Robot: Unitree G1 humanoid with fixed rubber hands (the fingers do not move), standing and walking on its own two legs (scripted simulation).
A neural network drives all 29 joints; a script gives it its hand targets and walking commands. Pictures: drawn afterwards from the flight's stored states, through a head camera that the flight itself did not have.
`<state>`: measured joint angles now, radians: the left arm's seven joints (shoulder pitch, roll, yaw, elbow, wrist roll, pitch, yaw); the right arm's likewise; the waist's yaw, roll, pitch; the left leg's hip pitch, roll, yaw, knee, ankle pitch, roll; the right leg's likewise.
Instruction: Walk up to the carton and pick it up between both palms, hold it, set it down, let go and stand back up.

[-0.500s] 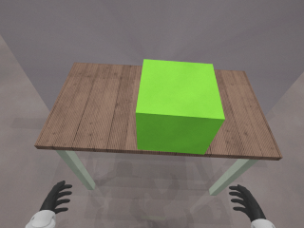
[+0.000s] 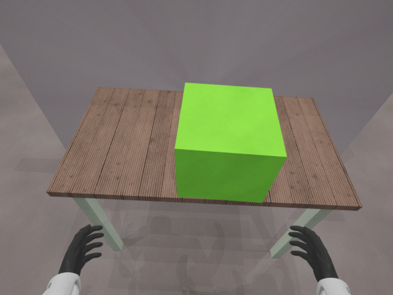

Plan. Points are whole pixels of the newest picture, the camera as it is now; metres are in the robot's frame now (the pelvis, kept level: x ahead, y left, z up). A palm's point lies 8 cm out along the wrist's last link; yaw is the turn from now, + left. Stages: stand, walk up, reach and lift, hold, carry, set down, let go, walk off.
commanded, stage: reach and lift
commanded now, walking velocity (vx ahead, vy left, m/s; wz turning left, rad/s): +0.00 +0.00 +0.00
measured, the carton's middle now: (223, 143) +0.50 -0.07 -0.02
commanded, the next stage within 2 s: none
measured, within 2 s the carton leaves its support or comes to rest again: neither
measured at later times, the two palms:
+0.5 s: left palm (82, 249) +0.20 +0.23 -0.01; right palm (315, 248) +0.21 -0.23 +0.00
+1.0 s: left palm (88, 195) +0.30 +0.23 +0.03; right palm (311, 212) +0.27 -0.23 +0.03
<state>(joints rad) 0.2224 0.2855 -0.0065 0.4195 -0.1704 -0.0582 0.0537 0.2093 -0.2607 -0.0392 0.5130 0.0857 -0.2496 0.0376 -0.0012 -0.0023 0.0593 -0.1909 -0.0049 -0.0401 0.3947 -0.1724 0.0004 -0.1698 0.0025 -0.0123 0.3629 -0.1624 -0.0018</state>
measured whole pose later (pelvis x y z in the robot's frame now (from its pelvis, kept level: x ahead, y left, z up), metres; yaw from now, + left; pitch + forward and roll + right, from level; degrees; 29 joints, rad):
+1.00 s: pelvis +0.03 +0.00 +0.00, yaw +0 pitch +0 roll +0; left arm 0.00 0.32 -0.02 0.24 -0.33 0.05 0.07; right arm 0.12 -0.25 -0.04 0.20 0.25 -0.03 -0.01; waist 0.00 0.00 0.03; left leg -0.19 0.00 -0.04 0.39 -0.21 0.00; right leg -0.17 0.00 -0.01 0.36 -0.20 0.00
